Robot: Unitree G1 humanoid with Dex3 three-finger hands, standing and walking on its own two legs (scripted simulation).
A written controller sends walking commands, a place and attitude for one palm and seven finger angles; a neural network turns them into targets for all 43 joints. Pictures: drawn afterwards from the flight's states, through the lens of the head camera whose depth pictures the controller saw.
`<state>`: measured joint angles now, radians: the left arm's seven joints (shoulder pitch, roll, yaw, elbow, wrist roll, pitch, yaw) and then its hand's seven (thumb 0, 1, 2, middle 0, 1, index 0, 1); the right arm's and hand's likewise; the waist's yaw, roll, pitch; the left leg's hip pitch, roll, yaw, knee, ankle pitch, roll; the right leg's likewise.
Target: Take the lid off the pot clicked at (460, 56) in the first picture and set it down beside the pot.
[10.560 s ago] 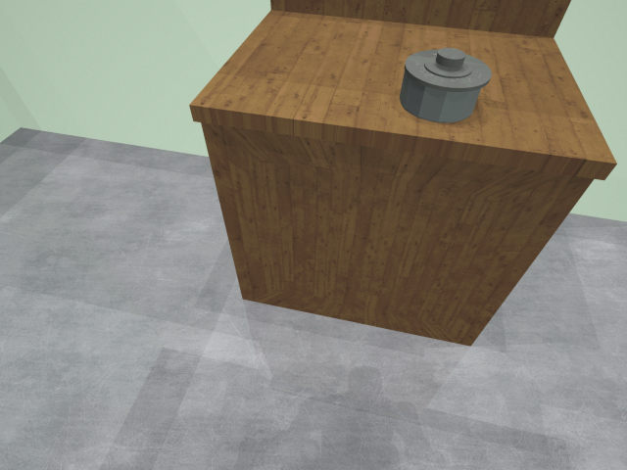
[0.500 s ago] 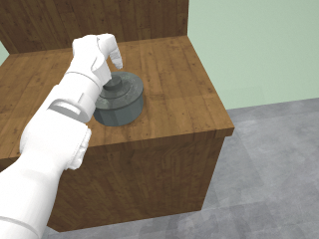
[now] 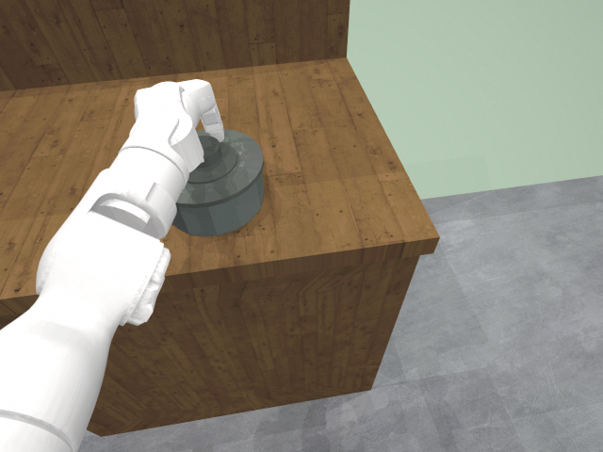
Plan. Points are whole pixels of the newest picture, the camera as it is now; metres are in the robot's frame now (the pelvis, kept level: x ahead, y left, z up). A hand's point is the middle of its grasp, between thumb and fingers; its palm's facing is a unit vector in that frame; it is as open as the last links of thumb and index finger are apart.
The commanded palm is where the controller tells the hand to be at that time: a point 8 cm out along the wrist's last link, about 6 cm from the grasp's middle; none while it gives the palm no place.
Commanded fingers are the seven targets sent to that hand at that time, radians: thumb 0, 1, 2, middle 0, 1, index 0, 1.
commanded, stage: lower the open fingers around the knob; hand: left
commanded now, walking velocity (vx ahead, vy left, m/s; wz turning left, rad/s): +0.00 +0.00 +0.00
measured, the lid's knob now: (201, 151) +0.50 +0.13 +0.15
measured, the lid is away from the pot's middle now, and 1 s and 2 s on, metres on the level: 0.00 0.00 0.00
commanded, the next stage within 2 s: close the fingers and squeeze the knob in 0.26 s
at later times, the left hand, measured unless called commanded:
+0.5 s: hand (189, 150) +0.47 +0.14 +0.18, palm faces -0.38 -0.14 -0.91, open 10.2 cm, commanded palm +0.46 +0.14 +0.23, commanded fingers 0.00 -0.04 0.96 -0.49 -0.85 -0.49 -0.85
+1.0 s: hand (194, 150) +0.47 +0.13 +0.18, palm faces -0.38 -0.13 -0.91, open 8.8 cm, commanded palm +0.46 +0.14 +0.23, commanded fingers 0.00 0.24 0.87 -0.62 -1.05 -0.62 -1.05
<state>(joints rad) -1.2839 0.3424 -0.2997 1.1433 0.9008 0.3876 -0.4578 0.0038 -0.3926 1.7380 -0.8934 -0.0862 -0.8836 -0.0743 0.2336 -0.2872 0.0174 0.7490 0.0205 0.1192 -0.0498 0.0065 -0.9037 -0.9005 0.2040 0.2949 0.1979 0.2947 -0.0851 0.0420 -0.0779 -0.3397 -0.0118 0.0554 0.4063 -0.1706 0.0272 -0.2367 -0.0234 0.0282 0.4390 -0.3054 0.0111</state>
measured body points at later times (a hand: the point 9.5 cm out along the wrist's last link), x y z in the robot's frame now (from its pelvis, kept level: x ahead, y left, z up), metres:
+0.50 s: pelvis +0.00 +0.00 +0.00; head +0.02 -0.02 +0.45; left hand +0.48 +0.14 +0.23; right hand +0.07 -0.27 -0.14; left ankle +0.02 +0.11 -0.74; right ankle -0.06 -0.13 -0.74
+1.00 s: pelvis +0.00 +0.00 +0.00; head +0.02 -0.02 +0.45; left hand +0.48 +0.13 +0.23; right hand +0.07 -0.27 -0.14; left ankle +0.02 +0.11 -0.74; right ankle -0.06 -0.13 -0.74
